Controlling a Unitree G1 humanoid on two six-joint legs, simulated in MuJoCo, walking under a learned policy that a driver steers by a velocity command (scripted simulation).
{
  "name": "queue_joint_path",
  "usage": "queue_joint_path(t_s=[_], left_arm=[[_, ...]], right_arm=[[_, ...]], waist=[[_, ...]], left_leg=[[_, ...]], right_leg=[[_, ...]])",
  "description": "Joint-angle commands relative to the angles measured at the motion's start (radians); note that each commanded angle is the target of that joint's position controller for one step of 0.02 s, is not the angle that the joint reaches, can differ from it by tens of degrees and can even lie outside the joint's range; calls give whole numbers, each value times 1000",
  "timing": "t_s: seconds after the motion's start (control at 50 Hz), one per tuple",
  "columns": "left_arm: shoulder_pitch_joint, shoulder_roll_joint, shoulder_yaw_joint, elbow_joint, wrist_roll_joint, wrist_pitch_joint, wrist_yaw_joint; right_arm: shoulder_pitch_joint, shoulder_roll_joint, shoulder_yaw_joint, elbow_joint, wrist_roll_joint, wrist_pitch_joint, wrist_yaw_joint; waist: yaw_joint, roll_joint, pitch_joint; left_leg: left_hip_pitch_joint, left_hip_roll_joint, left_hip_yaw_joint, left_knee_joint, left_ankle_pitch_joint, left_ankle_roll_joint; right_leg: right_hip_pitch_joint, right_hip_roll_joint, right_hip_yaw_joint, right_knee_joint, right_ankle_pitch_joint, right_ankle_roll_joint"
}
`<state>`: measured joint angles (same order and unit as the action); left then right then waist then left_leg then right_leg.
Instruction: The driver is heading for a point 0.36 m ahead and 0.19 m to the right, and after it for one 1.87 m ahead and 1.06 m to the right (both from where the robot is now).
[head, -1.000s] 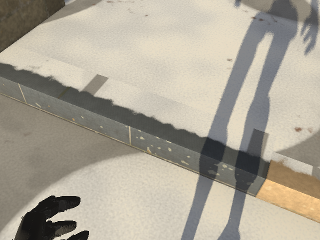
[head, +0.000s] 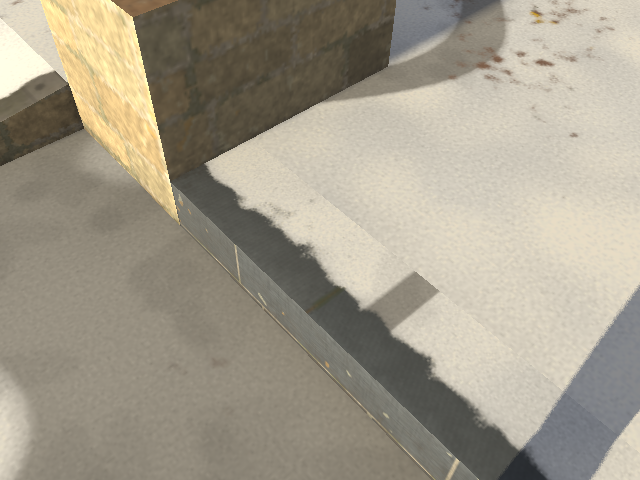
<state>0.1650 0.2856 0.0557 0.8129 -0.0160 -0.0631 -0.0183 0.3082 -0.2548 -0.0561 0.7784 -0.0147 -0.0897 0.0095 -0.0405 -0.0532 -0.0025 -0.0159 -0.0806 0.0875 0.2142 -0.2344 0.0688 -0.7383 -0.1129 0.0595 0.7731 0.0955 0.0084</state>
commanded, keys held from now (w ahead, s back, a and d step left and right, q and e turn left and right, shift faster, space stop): w+e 0.18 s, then e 0.82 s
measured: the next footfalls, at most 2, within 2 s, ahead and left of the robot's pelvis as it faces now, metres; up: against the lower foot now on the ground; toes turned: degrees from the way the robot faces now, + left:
right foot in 0.18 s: +0.27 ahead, -0.14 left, +0.00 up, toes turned -8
left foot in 0.62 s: +0.44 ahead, +0.02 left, +0.00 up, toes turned -28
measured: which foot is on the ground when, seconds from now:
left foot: down 0.00-0.20, up 0.22-0.60, down 0.62-1.00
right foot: up 0.00-0.16, down 0.18-0.62, up 0.64-1.00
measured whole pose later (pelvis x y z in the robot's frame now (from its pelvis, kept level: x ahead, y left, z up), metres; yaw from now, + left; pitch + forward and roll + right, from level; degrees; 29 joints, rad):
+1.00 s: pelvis +0.30 -0.04 -0.01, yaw -35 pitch +1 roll +1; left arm 0.19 0.27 0.05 0.60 -0.01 0.07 0.00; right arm 0.13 -0.26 -0.05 0.67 -0.01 0.03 -0.04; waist -0.02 0.00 0.03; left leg -0.33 0.06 0.12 0.50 -0.19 0.01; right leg -0.37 -0.03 -0.03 0.81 -0.40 0.06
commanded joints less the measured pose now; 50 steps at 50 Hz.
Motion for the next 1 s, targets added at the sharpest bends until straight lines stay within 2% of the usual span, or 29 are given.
queue_joint_path(t_s=[0.02,0.1,0.14,0.16,0.18,0.2,0.22,0.24,0.26,0.28,0.3,0.32,0.36,0.44,0.54,0.58,0.6,0.62,0.64,0.66,0.68,0.7,0.72,0.76,0.8,0.88,0.9,0.96,1.0], left_arm=[[-116,34,-3,-97,-2,-16,-16],[-156,51,0,-154,1,-22,-43],[-80,89,18,-157,3,-16,-45],[43,125,38,-131,2,-14,-42],[190,185,66,-106,2,-11,-27],[270,312,96,-106,12,-8,-11],[268,273,79,-120,11,-12,-14],[233,216,62,-132,14,-12,-12],[155,179,53,-149,8,-13,-8],[90,152,45,-164,1,-7,-4],[56,137,40,-177,6,-3,2],[34,140,39,-189,20,4,6],[17,167,48,-190,26,7,14],[15,176,52,-191,0,34,42],[24,152,47,-212,9,73,60],[-5,145,46,-230,3,77,63],[-31,135,43,-243,-1,76,64],[-13,96,33,-252,7,74,61],[79,31,15,-253,28,69,57],[146,94,26,-262,14,65,54],[163,179,52,-230,5,68,51],[113,200,65,-217,-5,83,53],[90,181,65,-212,-8,101,59],[62,129,52,-232,-6,119,59],[35,78,36,-255,-11,119,53],[-15,53,21,-290,-1,112,42],[24,54,19,-279,3,116,37],[38,78,29,-289,5,125,21],[78,72,35,-280,6,127,13]], right_arm=[[-14,-156,-39,-36,8,-13,-12],[-11,-191,-53,-16,19,16,-25],[-35,-220,-61,-25,21,30,-38],[-48,-221,-59,-28,18,42,-46],[-55,-205,-50,-42,20,41,-53],[52,-98,-15,-85,-11,18,-43],[43,-88,2,-88,-10,-17,-23],[-47,-156,-16,-103,29,-38,-6],[-99,-156,-12,-124,35,-44,-6],[-119,-150,-14,-122,14,-37,-17],[-125,-159,-21,-130,-2,-22,-27],[-106,-155,-21,-133,-5,-4,-32],[-60,-118,-11,-126,-6,16,-42],[-114,-94,0,-135,-2,35,-55],[-215,-110,-4,-159,15,46,-44],[-204,-131,-15,-162,14,37,-37],[-172,-134,-20,-152,11,28,-35],[-144,-166,-31,-147,-1,21,-38],[-138,-224,-40,-160,-22,26,-46],[-86,-211,-42,-142,-41,38,-41],[-115,-174,-34,-160,-25,40,-36],[-143,-130,-25,-167,-17,44,-38],[-179,-114,-18,-176,-11,52,-40],[-215,-128,-17,-177,-11,70,-53],[-198,-118,-17,-175,-20,87,-60],[-188,-153,-33,-177,-14,102,-66],[-214,-159,-35,-186,-11,106,-64],[-205,-169,-41,-182,5,110,-57],[-208,-172,-45,-173,23,114,-56]], waist=[[-30,88,69],[-21,99,59],[30,142,-16],[97,145,-81],[171,107,-165],[119,-144,-298],[123,-164,-434],[152,-61,-354],[122,13,-229],[82,91,-137],[52,89,-95],[25,71,-84],[-3,29,-92],[12,-30,-156],[53,-97,-168],[32,-118,-139],[4,-117,-125],[9,-64,-141],[69,176,-178],[77,345,-227],[68,237,-194],[54,165,-152],[57,129,-122],[58,156,-74],[45,202,-86],[21,215,-134],[32,232,-153],[25,249,-144],[46,228,-128]], left_leg=[[-26,291,-33,-83,354,108],[124,336,-1,43,624,81],[152,331,27,200,967,54],[127,308,52,370,1060,30],[-25,265,70,615,932,-9],[-445,116,62,1026,221,-86],[-666,-25,-143,1225,-384,-106],[-737,53,-224,1251,-323,-86],[-738,97,-200,1171,-243,-77],[-708,130,-178,1095,-209,-87],[-640,151,-174,1041,-188,-99],[-576,150,-169,1009,-178,-113],[-528,125,-144,898,-135,-142],[-457,63,-129,659,43,-171],[-431,29,-168,457,78,-156],[-398,36,-186,327,85,-127],[-317,45,-180,201,193,-104],[-179,148,-243,159,344,-63],[6,380,-454,201,748,51],[46,541,-684,168,822,236],[7,512,-637,163,704,248],[-32,433,-500,175,574,196],[-84,370,-410,165,464,156],[-191,307,-290,128,397,143],[-165,285,-216,130,439,152],[-120,345,-179,138,467,177],[-150,353,-158,143,489,178],[-158,387,-156,154,409,167],[-176,382,-131,202,329,129]], right_leg=[[29,17,-25,-107,59,-19],[19,56,-83,-161,-136,-65],[153,125,-150,-159,-247,-105],[307,165,-165,-201,-237,-134],[567,150,-91,-252,-143,-181],[983,-122,336,-216,22,-350],[1144,-246,737,-374,52,-467],[1080,-207,576,-385,86,-401],[925,-168,427,-382,189,-355],[768,-131,330,-395,283,-322],[645,-110,283,-413,354,-306],[557,-87,252,-429,406,-300],[472,-48,185,-436,503,-293],[442,19,136,-390,417,-221],[527,-3,275,-322,194,-172],[561,-2,348,-287,94,-153],[543,28,355,-252,29,-129],[469,76,330,-163,-128,-89],[284,195,191,68,-624,-31],[151,243,89,308,-871,25],[119,183,90,468,-792,59],[96,155,78,526,-708,77],[100,136,68,544,-650,92],[146,127,18,538,-560,112],[157,128,-36,465,-550,121],[240,84,-59,245,-552,107],[320,88,-83,208,-535,99],[392,79,-101,58,-507,50],[460,101,-136,-130,-422,-2]])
